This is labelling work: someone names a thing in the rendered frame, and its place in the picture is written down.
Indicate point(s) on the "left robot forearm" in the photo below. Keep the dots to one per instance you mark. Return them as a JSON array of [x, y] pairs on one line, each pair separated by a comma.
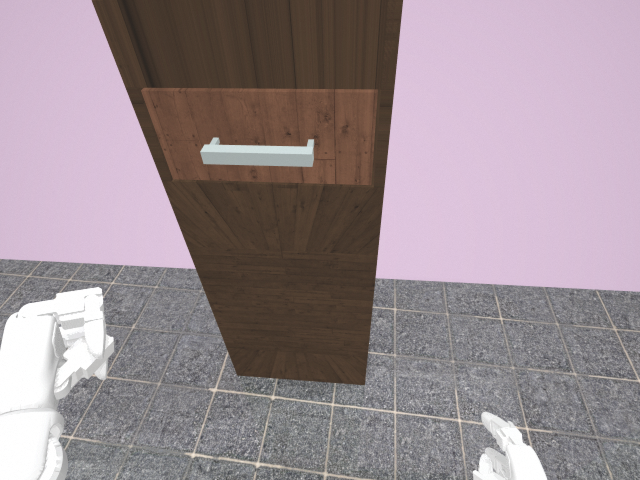
[[29, 446]]

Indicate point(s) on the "handle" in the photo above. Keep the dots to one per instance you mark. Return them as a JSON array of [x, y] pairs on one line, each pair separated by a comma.
[[297, 156]]

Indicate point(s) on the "robot right hand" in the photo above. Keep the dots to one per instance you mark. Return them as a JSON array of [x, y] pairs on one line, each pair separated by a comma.
[[521, 461]]

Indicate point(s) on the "drawer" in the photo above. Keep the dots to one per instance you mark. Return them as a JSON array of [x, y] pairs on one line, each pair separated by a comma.
[[341, 122]]

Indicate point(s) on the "cabinet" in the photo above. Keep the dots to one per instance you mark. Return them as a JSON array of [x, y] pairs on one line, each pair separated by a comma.
[[288, 268]]

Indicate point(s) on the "robot left hand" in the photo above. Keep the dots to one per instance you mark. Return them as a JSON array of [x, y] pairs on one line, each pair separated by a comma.
[[33, 345]]

